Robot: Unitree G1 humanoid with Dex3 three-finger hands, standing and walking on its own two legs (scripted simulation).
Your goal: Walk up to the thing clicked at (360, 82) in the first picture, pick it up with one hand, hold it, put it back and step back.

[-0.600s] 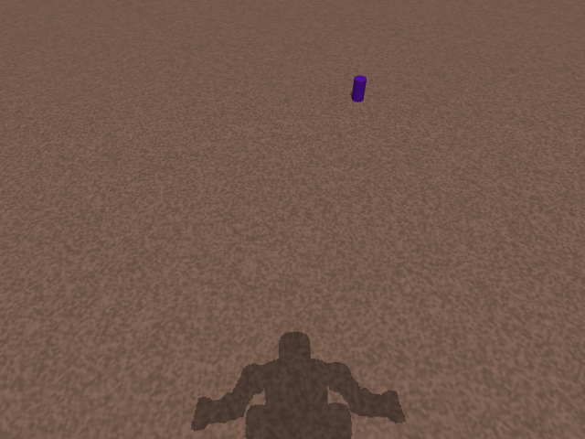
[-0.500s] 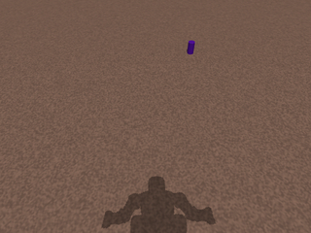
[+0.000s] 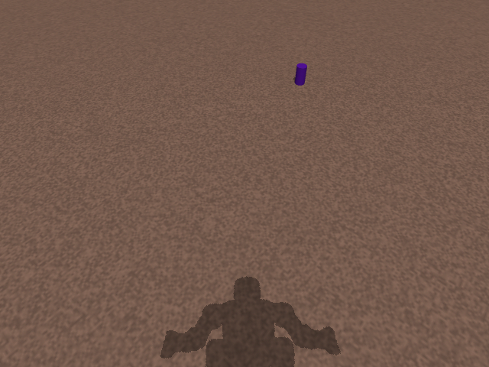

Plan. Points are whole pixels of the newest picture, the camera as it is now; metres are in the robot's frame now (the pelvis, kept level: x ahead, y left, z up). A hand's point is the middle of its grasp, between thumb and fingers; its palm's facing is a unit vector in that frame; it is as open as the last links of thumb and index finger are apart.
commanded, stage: stand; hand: left
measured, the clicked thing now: (300, 74) +2.14 -0.42 -0.71
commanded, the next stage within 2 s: walk up in 0.52 s
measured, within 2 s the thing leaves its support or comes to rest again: neither
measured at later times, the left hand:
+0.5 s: hand out of the picture +0.07 +0.25 -0.16, palm faces -0.02 -0.94 -0.34, open 7.4 cm
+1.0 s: hand (175, 308) +0.26 +0.16 -0.13, palm faces -0.10 -0.90 -0.42, open 7.4 cm
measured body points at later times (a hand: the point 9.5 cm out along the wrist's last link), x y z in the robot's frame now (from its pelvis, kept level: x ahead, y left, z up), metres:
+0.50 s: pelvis +0.00 +0.00 +0.00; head +0.01 +0.00 +0.45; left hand +0.07 +0.30 -0.13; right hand +0.08 -0.30 -0.13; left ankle -0.01 +0.12 -0.75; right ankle +0.00 -0.13 -0.75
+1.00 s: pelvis +0.12 -0.12 -0.03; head +0.10 -0.15 +0.42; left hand +0.26 +0.20 -0.10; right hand +0.14 -0.47 -0.15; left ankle +0.08 +0.04 -0.68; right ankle +0.16 -0.23 -0.75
